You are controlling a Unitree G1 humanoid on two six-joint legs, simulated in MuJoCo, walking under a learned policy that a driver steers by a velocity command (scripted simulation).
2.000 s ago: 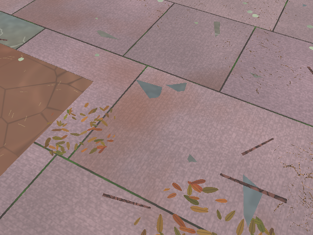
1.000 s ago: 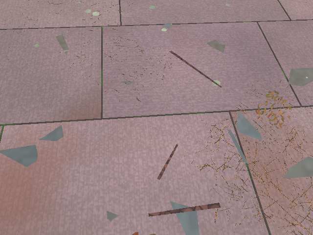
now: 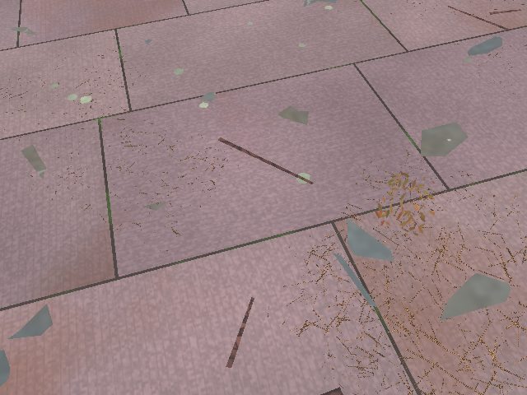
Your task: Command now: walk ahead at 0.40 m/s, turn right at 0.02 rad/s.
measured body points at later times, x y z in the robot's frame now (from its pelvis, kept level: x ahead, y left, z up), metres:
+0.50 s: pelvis +0.26 +0.06 +0.00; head +0.30 +0.06 +0.44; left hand +0.33 +0.34 -0.13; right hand +0.40 -0.21 -0.11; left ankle +0.32 +0.14 -0.74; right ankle +0.19 -0.09 -0.65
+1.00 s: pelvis +0.55 +0.00 -0.01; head +0.59 -0.01 +0.44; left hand +0.71 +0.26 -0.10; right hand +0.59 -0.28 -0.14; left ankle +0.43 +0.14 -0.65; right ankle +0.62 -0.09 -0.74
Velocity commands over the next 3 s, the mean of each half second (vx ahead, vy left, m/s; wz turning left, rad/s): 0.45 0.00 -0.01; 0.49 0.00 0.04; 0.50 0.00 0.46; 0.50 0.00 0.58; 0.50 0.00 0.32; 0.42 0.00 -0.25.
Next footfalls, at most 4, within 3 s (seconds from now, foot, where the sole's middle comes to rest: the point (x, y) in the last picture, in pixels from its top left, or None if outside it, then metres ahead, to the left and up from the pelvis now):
0.34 left None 0.37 0.14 -0.78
0.88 right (335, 342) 0.66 -0.09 -0.78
1.42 left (239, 260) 0.92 0.18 -0.78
1.90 right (265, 180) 1.26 0.11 -0.78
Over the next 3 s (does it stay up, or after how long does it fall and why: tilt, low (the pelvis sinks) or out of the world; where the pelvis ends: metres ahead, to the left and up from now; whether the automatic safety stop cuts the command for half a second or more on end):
stays up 1.49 0.51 -0.02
